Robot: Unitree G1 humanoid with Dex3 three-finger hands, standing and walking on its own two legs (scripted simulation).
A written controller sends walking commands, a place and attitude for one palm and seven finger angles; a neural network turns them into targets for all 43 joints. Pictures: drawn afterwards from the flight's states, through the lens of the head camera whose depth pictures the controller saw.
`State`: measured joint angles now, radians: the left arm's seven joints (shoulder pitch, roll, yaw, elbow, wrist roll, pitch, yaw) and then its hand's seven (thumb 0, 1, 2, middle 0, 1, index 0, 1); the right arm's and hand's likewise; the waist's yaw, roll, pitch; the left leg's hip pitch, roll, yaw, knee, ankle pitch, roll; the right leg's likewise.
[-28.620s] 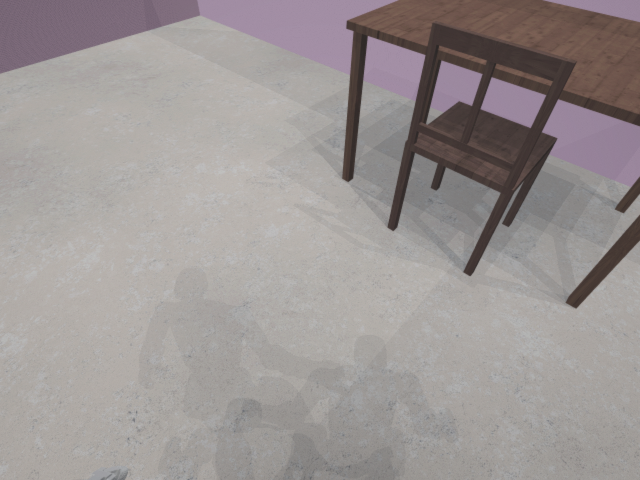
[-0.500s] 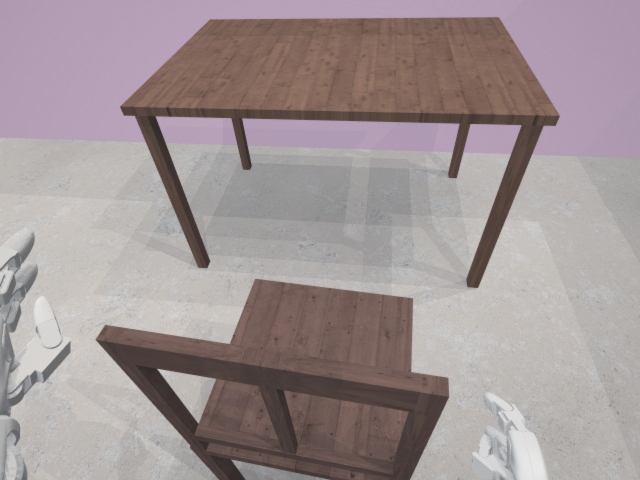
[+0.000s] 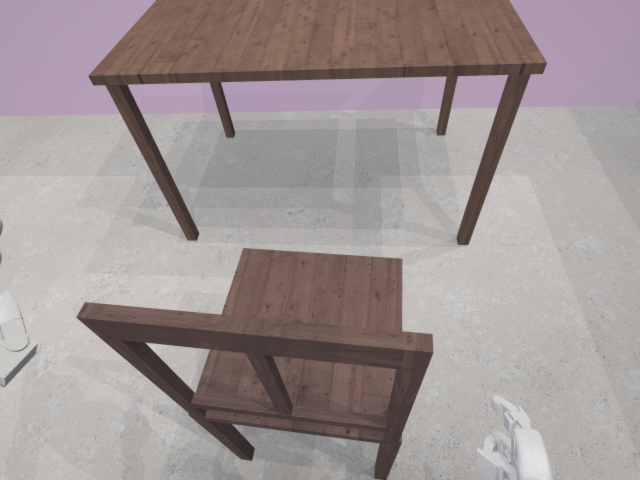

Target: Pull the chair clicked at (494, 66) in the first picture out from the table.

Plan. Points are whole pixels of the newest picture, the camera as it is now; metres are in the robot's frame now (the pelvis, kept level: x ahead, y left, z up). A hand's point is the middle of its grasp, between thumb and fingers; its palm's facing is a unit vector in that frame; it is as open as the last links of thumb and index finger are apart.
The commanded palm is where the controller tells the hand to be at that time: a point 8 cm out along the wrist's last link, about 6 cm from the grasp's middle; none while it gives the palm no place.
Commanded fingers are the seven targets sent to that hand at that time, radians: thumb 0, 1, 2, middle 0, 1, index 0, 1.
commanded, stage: step back with the hand held close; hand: left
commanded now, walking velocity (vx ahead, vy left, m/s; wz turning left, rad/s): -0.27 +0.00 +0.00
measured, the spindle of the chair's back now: (273, 383) +0.26 +0.11 -0.09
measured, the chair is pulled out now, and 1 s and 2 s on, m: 0.68 0.68 0.68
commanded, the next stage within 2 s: stop stepping back and stand still in 1.68 s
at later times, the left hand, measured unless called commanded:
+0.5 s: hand (0, 392) +0.16 +0.27 +0.17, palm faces +0.49 -0.72 -0.49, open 7.4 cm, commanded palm +0.09 +0.30 +0.19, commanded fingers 0.00 0.90 0.90 -0.20 -0.30 -0.20 -0.30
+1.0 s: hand (7, 379) +0.17 +0.27 +0.17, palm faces +0.46 -0.74 -0.49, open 7.4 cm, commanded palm +0.09 +0.31 +0.19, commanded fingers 0.00 0.90 0.90 -0.20 -0.30 -0.20 -0.30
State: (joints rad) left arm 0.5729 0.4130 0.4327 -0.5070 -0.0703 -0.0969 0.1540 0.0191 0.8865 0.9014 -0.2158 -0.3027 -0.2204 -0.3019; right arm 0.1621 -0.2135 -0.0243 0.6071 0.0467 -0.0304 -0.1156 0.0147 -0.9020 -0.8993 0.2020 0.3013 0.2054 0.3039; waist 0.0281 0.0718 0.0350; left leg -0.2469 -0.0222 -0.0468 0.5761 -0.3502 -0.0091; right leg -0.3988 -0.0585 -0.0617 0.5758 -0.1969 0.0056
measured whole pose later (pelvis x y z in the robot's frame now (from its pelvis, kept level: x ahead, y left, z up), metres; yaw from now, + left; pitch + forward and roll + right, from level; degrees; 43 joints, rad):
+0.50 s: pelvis -0.05 +0.00 -0.01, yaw +0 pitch +2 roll +0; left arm 0.52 0.40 0.44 -0.49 -0.04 -0.14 0.19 0.02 0.89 0.90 -0.21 -0.30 -0.22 -0.30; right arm 0.21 -0.23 -0.01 0.60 0.03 -0.07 -0.10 0.01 -0.90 -0.90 0.20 0.30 0.21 0.30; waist 0.01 0.04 -0.01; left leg -0.38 0.01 -0.03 0.69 -0.38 0.00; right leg -0.48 -0.05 -0.08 0.57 -0.12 -0.01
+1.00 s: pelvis -0.04 +0.01 -0.01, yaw +2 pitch +3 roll +0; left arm 0.51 0.41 0.45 -0.57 -0.04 -0.17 0.17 0.02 0.89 0.90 -0.21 -0.30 -0.22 -0.30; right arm 0.14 -0.21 -0.03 0.62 0.02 -0.06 -0.08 0.01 -0.90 -0.90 0.20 0.30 0.21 0.30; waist -0.01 0.00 0.04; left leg -0.41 0.01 0.01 0.70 -0.31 0.00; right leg -0.52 -0.07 -0.06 0.63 -0.16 0.01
